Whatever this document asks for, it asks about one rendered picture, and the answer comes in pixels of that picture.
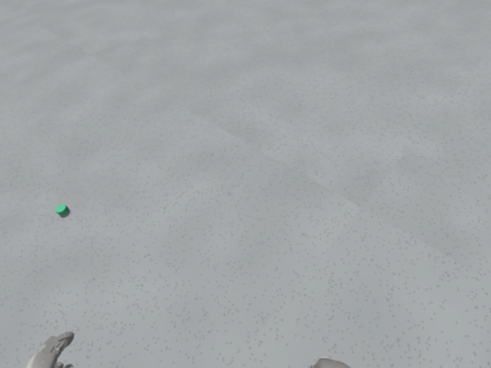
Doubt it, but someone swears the left robot hand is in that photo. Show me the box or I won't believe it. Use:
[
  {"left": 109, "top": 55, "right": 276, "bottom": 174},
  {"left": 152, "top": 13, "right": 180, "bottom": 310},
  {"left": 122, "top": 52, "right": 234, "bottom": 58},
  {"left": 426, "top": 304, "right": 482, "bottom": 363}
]
[{"left": 25, "top": 332, "right": 74, "bottom": 368}]

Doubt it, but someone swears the tin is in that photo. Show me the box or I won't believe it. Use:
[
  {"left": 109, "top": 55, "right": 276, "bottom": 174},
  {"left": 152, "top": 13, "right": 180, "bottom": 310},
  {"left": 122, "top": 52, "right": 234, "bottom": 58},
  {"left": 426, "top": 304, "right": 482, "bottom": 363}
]
[{"left": 55, "top": 204, "right": 69, "bottom": 216}]

